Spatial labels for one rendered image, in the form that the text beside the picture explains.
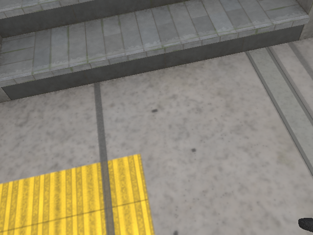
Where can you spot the right robot hand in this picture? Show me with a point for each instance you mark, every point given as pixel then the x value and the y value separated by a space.
pixel 306 224

